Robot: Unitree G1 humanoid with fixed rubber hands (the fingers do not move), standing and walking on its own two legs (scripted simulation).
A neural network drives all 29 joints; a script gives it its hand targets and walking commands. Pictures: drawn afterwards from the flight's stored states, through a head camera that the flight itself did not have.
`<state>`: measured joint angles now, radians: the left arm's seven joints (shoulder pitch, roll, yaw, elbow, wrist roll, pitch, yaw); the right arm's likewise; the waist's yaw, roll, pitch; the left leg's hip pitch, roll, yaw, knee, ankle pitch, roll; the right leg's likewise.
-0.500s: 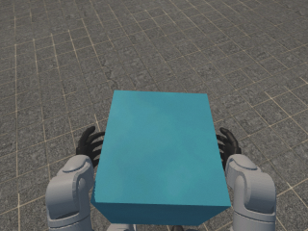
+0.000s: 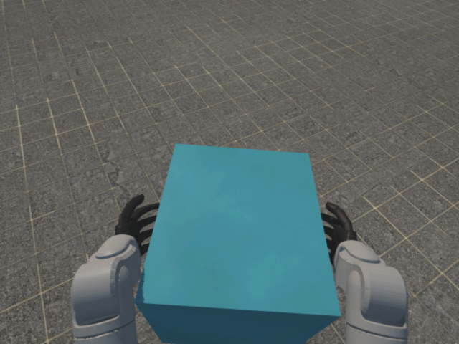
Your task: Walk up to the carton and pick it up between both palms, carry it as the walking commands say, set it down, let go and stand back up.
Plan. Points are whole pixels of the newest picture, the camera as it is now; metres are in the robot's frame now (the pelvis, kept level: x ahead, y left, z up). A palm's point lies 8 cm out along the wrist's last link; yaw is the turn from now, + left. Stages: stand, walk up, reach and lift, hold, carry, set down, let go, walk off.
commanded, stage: carry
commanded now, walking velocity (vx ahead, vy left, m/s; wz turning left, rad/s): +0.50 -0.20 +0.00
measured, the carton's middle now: (234, 249) +0.28 -0.01 -0.01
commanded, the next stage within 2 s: none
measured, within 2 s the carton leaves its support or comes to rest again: neither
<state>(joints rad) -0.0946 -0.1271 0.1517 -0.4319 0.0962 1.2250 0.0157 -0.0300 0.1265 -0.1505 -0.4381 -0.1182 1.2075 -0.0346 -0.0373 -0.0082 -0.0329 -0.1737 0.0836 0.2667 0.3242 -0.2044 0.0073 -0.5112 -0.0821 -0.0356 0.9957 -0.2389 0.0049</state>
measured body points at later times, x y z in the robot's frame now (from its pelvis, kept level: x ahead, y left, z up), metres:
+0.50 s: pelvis +0.31 -0.14 +0.00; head +0.35 -0.15 +0.45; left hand +0.55 +0.05 +0.07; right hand +0.58 -0.28 +0.05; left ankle +0.36 -0.03 -0.70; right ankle +0.28 -0.20 -0.75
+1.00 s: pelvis +0.62 -0.18 +0.00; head +0.66 -0.16 +0.45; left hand +0.89 -0.02 +0.07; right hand +0.87 -0.35 +0.07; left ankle +0.52 -0.07 -0.75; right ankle +0.76 -0.35 -0.70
